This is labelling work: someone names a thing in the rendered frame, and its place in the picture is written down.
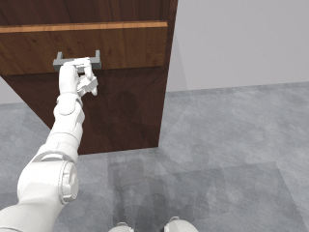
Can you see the handle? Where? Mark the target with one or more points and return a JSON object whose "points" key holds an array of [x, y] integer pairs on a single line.
{"points": [[59, 62]]}

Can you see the left robot upper arm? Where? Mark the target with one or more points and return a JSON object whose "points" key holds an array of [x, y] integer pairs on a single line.
{"points": [[45, 188]]}

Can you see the robot left hand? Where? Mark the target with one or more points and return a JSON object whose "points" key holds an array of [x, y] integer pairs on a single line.
{"points": [[71, 83]]}

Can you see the cabinet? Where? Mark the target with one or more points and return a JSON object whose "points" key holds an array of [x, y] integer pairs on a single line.
{"points": [[126, 113]]}

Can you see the robot right thigh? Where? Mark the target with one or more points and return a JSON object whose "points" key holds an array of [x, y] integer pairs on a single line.
{"points": [[179, 225]]}

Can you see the drawer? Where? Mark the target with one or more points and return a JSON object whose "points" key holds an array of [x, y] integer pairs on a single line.
{"points": [[33, 48]]}

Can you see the robot left forearm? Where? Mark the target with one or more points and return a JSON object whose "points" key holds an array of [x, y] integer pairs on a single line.
{"points": [[65, 136]]}

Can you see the robot left shin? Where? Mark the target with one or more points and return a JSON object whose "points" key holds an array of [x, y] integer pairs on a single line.
{"points": [[122, 224]]}

